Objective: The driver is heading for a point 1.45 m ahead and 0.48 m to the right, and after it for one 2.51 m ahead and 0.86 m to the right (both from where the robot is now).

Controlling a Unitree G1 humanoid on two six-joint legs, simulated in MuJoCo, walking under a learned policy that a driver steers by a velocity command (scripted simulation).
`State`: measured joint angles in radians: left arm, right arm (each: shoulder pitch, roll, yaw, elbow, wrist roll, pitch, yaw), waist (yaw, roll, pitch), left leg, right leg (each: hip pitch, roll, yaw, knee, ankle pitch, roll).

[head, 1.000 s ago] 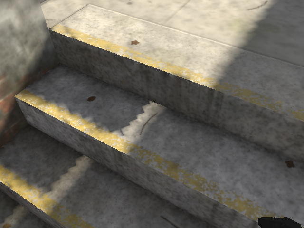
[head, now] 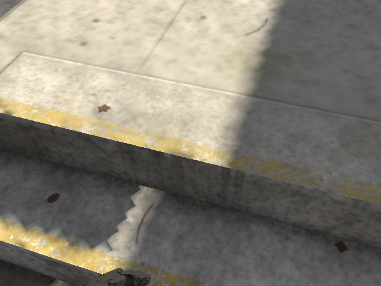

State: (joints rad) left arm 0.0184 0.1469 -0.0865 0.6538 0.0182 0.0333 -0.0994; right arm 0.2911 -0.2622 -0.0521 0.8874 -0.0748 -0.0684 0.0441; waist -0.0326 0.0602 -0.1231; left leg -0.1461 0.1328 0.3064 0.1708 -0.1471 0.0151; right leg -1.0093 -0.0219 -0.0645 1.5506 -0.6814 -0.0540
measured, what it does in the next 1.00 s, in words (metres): climbs, turning right: right foot 0.19 m higher, then left foot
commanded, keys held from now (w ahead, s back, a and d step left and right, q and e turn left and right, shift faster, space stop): e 0.74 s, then no key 0.26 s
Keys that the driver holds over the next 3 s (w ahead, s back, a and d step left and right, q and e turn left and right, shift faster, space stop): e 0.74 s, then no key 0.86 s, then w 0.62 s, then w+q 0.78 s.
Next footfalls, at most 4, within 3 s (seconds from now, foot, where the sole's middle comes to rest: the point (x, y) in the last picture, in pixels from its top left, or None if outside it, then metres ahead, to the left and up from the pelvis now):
0.02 right None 0.09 -0.13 -0.61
0.50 left None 0.21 0.10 -0.61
1.00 right None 0.12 -0.13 -0.61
2.20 right None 0.37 -0.33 -0.42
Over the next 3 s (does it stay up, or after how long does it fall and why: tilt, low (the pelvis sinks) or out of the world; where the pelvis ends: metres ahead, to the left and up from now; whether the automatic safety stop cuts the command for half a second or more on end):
stays up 0.64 -0.33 0.48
